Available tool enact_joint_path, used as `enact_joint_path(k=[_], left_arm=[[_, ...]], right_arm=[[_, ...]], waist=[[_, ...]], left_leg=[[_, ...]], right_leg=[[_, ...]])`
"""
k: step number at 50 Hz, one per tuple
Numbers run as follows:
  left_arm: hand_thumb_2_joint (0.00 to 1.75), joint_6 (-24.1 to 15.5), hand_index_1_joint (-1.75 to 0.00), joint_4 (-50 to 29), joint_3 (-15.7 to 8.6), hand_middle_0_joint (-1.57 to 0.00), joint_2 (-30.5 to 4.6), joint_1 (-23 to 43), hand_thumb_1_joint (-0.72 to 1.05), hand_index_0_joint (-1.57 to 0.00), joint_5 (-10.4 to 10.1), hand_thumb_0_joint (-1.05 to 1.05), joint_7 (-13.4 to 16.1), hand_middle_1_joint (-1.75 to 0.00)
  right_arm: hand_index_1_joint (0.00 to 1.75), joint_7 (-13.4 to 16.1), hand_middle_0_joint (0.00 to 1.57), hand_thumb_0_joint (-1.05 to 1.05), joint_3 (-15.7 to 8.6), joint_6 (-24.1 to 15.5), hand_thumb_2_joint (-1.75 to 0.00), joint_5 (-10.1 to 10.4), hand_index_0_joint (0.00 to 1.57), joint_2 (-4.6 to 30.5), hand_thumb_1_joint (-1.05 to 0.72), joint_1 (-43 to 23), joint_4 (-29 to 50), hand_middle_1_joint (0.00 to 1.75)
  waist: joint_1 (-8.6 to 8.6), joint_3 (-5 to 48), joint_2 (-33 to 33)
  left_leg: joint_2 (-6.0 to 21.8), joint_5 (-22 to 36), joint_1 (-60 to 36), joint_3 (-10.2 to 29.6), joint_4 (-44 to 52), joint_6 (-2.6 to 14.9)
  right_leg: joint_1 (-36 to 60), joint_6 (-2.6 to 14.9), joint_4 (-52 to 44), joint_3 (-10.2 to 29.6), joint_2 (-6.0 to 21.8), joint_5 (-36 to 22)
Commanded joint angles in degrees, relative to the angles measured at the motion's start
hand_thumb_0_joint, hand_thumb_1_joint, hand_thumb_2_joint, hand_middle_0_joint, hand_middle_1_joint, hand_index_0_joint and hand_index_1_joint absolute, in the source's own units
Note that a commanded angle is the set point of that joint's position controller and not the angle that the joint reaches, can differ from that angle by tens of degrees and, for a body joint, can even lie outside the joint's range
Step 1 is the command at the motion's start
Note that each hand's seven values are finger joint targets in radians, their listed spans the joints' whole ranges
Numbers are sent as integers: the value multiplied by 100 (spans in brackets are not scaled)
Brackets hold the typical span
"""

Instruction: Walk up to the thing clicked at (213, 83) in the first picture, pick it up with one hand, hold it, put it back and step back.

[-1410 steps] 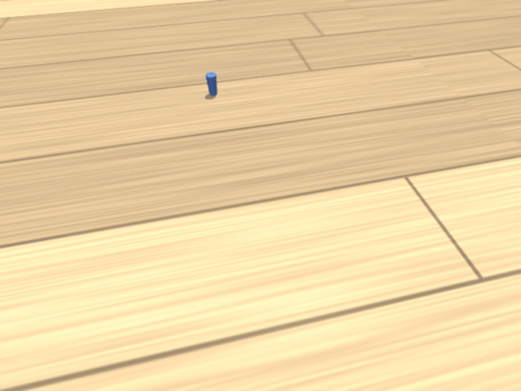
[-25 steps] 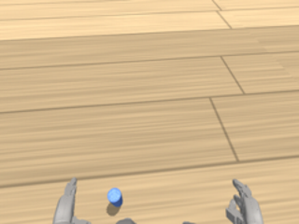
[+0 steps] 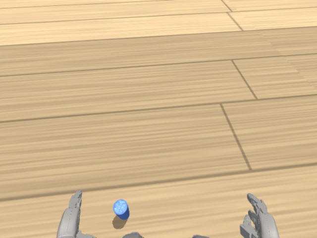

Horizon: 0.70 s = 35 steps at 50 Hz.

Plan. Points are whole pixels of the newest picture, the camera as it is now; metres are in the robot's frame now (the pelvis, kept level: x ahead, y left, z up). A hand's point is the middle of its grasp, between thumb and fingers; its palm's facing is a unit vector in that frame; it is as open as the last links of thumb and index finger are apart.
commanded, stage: home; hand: left
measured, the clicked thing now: (122, 210) +0.35 +0.23 -0.65
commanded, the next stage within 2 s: stand in 0.86 s
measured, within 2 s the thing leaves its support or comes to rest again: neither
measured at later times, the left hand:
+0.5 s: hand (92, 227) +0.17 +0.18 -0.06, palm faces +0.10 -0.96 -0.28, open 17.6 cm
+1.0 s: hand (93, 226) +0.17 +0.18 -0.06, palm faces +0.10 -0.96 -0.28, open 17.6 cm
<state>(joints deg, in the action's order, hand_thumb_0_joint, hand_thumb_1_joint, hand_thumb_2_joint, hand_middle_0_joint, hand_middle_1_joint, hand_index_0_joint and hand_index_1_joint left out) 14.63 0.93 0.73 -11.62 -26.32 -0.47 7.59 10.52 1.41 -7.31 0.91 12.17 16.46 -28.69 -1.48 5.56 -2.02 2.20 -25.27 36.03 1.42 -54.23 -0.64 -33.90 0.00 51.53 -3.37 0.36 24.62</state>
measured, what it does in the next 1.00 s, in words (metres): stands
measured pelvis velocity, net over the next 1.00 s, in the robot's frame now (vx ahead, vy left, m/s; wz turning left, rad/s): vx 0.00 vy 0.00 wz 0.00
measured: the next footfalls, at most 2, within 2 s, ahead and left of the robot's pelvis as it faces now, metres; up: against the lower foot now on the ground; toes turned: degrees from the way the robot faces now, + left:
none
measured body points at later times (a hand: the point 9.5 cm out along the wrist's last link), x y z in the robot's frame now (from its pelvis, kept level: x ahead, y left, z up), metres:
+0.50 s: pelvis +0.00 +0.00 +0.00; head +0.02 +0.01 +0.45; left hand +0.16 +0.23 -0.04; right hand +0.16 -0.24 -0.07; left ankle +0.02 +0.12 -0.69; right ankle +0.02 -0.12 -0.69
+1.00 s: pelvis +0.00 +0.00 +0.00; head +0.02 +0.01 +0.45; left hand +0.16 +0.23 -0.04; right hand +0.16 -0.24 -0.07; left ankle +0.02 +0.12 -0.69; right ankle +0.02 -0.12 -0.69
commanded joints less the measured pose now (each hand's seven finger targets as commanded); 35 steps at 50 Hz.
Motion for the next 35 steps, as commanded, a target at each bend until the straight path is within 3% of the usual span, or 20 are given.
enact_joint_path(k=[1,14,16,18,21,25,29,31,35], left_arm=[[3,-297,-5,-1151,-354,-5,-641,208,-59,-5,42,0,62,-5],[3,-319,-5,-1078,-286,-5,-551,234,-59,-5,39,0,70,-5],[3,-331,-5,-1164,-345,-5,-619,201,-59,-5,52,0,71,-5],[3,-323,-5,-1130,-263,-5,-581,302,-60,-5,45,0,60,-5],[3,-344,-5,-1093,-292,-5,-572,222,-60,-5,51,0,65,-5],[3,-347,-5,-1118,-326,-5,-595,188,-59,-5,60,0,92,-5],[3,-339,-5,-985,-254,-5,-497,140,-60,-5,70,0,80,-5],[3,-352,-5,-1050,-320,-5,-588,202,-60,-5,59,0,95,-5],[3,-364,-5,-1071,-313,-5,-575,205,-59,-5,63,0,83,-5]], right_arm=[[30,82,20,0,-261,-357,-90,-38,20,654,-90,-383,883,30],[30,61,20,0,-248,-395,-90,-41,20,650,-90,-432,878,30],[30,73,20,0,-259,-391,-90,-52,20,647,-90,-383,876,30],[30,79,20,0,-244,-405,-90,-47,20,656,-90,-399,862,30],[30,74,20,0,-255,-406,-90,-56,20,660,-90,-398,849,30],[30,84,20,0,-260,-420,-90,-62,20,641,-90,-383,827,30],[30,85,20,0,-269,-425,-90,-73,20,658,-90,-385,802,30],[30,74,20,0,-245,-418,-90,-59,20,640,-90,-438,830,30],[30,79,20,0,-262,-429,-90,-62,20,649,-90,-404,822,30]], waist=[[1,571,64],[34,426,16],[35,641,-35],[0,375,43],[31,506,20],[58,638,-22],[6,579,28],[87,415,55],[55,500,66]], left_leg=[[-178,775,-487,-156,841,127],[-151,438,-408,-95,1012,108],[-155,719,-521,-91,951,104],[-155,545,-428,-109,969,114],[-152,478,-450,-76,1000,110],[-160,836,-519,-100,929,98],[-127,829,-535,-51,962,88],[-143,587,-407,-63,1012,100],[-150,781,-478,-102,946,103]], right_leg=[[318,14,-958,50,-116,-731],[242,45,-941,-15,-148,-390],[344,48,-892,-10,-146,-640],[195,38,-941,-9,-143,-493],[270,50,-914,-24,-149,-421],[366,51,-858,-13,-142,-759],[317,59,-816,-57,-168,-720],[286,52,-884,-42,-150,-503],[330,47,-884,-20,-142,-699]])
